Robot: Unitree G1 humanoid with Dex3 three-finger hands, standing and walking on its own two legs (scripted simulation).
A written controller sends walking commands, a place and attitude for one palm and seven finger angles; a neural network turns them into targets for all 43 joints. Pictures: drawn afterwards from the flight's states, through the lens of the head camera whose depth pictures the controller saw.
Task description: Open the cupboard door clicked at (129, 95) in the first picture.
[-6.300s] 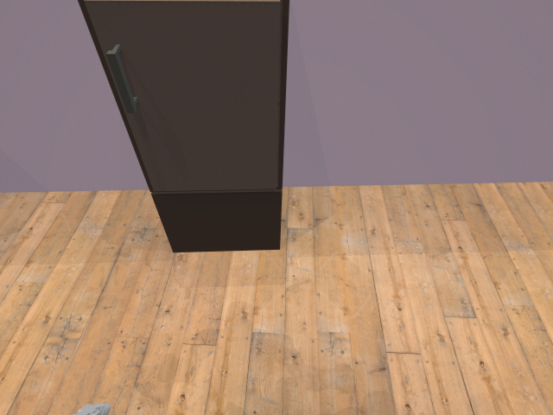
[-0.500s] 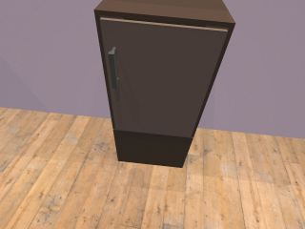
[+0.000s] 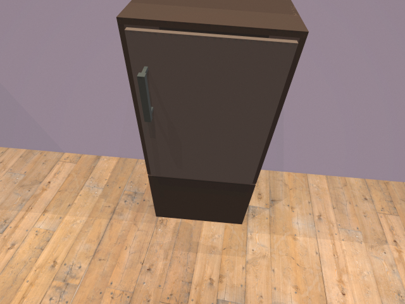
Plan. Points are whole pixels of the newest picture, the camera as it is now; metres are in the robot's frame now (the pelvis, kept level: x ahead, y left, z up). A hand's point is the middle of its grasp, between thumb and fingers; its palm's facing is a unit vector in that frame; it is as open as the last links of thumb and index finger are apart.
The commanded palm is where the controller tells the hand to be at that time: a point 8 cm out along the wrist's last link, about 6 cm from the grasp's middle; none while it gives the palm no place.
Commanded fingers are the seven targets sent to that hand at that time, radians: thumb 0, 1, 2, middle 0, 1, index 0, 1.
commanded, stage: shuffle to correct the standing spot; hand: left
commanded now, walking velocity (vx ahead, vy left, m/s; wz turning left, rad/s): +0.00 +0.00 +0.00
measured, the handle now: (146, 95) +0.64 +0.21 +0.06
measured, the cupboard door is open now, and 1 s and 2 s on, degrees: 0 0 0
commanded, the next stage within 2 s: come to a stop and stand still in 0.32 s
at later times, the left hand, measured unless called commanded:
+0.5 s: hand out of the picture +0.06 +0.17 -0.18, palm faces -0.02 -0.99 -0.16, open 7.4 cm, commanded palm none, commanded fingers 0.00 0.90 0.90 -0.20 -0.30 -0.20 -0.30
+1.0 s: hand out of the picture +0.12 +0.18 -0.18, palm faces +0.04 -0.98 -0.20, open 7.3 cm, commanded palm none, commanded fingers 0.00 0.90 0.90 -0.20 -0.30 -0.20 -0.30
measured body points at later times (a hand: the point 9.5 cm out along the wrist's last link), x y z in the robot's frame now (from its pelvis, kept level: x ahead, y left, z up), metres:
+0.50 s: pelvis +0.07 +0.00 +0.00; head +0.08 +0.01 +0.45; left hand +0.06 +0.22 -0.16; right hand +0.02 -0.21 -0.16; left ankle +0.05 +0.10 -0.74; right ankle +0.05 -0.10 -0.71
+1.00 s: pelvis +0.07 +0.00 +0.00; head +0.09 +0.01 +0.44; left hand +0.12 +0.24 -0.16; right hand +0.12 -0.23 -0.15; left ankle +0.06 +0.10 -0.74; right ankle +0.11 -0.10 -0.74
